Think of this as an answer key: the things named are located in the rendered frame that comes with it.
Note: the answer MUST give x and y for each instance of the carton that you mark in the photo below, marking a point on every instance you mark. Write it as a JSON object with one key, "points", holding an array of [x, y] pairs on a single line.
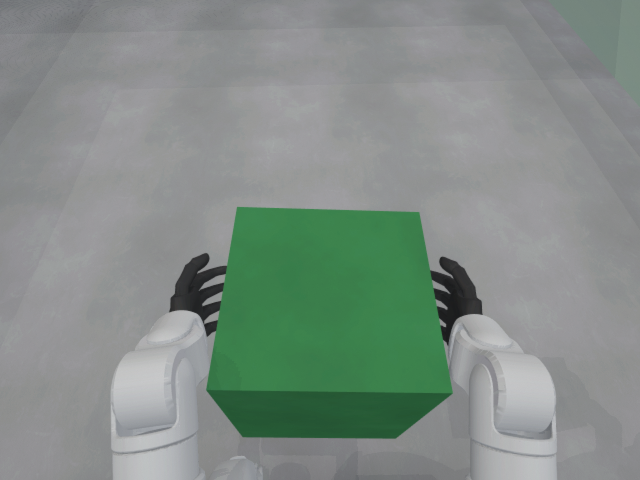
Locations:
{"points": [[328, 325]]}

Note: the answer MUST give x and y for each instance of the robot right forearm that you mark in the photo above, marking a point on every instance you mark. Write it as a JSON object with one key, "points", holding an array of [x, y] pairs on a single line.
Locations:
{"points": [[512, 402]]}

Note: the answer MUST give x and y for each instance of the robot left thigh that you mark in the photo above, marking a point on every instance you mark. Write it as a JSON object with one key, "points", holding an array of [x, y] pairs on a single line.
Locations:
{"points": [[237, 469]]}

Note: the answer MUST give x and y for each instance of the robot right hand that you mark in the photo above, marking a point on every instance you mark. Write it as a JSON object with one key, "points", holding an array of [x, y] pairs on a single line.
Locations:
{"points": [[462, 299]]}

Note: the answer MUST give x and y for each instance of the robot left forearm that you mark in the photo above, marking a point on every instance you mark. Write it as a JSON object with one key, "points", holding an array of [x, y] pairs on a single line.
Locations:
{"points": [[154, 416]]}

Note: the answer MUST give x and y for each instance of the robot left hand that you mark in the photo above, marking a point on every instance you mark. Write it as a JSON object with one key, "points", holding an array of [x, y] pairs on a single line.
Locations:
{"points": [[187, 295]]}

